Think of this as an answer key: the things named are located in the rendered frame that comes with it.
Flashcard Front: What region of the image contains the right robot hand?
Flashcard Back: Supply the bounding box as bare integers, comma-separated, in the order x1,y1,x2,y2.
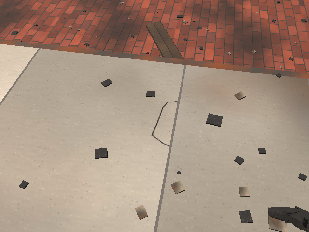
267,206,309,232

